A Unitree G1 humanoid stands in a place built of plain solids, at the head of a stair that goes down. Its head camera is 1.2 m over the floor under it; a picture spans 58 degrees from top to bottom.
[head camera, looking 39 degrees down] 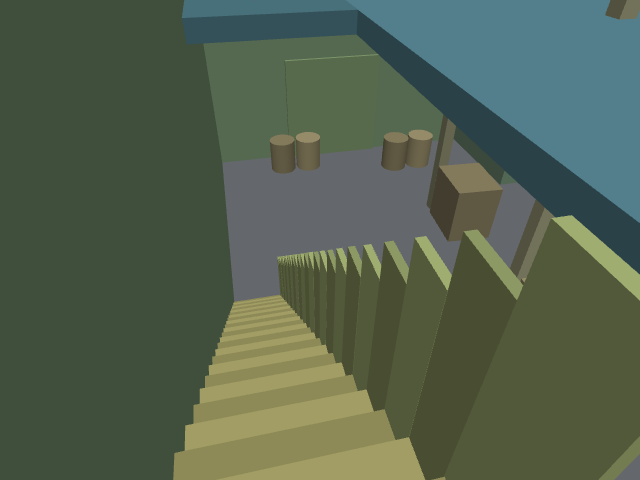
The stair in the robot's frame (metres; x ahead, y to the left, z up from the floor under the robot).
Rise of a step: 0.20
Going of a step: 0.23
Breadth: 0.90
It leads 12 degrees to the left of straight ahead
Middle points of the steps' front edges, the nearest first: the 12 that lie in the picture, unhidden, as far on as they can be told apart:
0.70 0.11 -0.39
0.93 0.15 -0.59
1.15 0.20 -0.79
1.37 0.25 -0.99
1.59 0.30 -1.19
1.81 0.35 -1.38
2.03 0.40 -1.58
2.26 0.44 -1.78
2.48 0.49 -1.98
2.70 0.54 -2.18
2.92 0.59 -2.37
3.14 0.64 -2.57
